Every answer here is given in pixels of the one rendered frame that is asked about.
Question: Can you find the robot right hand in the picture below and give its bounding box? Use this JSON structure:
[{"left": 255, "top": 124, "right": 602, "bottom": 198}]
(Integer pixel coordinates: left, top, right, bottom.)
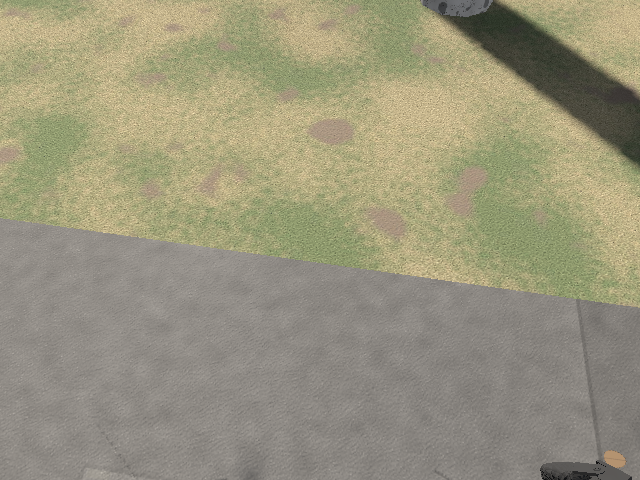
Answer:
[{"left": 540, "top": 460, "right": 632, "bottom": 480}]

